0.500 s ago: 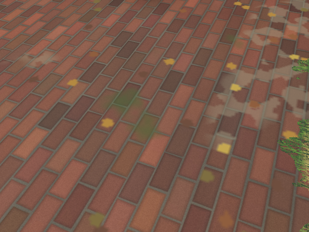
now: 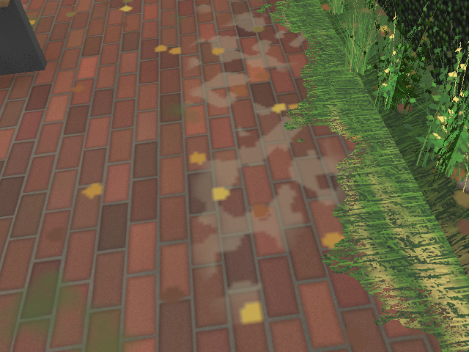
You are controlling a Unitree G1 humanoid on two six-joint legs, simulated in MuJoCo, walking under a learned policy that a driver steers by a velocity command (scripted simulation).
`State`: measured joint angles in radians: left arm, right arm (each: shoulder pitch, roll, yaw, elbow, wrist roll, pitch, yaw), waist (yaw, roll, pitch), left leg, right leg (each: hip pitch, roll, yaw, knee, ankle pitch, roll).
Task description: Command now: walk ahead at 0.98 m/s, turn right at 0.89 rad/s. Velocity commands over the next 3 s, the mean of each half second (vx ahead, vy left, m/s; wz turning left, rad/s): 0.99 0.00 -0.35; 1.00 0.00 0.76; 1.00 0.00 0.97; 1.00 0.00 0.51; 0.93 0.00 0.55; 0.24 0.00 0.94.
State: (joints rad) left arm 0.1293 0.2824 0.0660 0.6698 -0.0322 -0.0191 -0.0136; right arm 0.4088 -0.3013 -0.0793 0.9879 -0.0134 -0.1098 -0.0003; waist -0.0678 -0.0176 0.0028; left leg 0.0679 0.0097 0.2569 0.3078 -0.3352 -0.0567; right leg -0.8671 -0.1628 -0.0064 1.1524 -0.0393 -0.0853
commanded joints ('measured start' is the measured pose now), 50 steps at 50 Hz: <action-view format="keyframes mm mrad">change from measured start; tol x64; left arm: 1 -14 13 -8 -60 3 -5 -31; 50 -231 39 -21 -231 4 -133 37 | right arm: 1 -197 -138 -13 -139 4 -25 -12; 50 7 -60 -5 -257 73 34 -9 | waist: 1 87 -18 172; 50 -23 121 6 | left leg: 1 -199 251 -15 -216 219 148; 7 -99 279 21 443 1308 151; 10 -858 -53 -360 1387 -225 115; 32 -457 -139 -39 394 396 208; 36 312 186 -1031 173 -178 547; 50 -422 -77 -713 32 112 281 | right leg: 1 96 -32 -13 -159 129 -19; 12 997 -142 789 -963 -636 -254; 33 872 -37 -174 -296 1381 124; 35 142 288 -28 664 -559 116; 50 527 212 86 -664 112 165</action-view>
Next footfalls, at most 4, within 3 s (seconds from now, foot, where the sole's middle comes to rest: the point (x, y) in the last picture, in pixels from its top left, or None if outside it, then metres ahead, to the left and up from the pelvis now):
0.16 right None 0.32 -0.12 -0.77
0.68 left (265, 269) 0.79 -0.07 -0.77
1.08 right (287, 177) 1.18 -0.20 -0.77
1.56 left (173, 152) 1.38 0.24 -0.77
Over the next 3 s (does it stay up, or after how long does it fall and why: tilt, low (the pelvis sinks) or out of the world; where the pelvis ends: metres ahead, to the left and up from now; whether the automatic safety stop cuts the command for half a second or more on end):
stays up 1.80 0.85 0.00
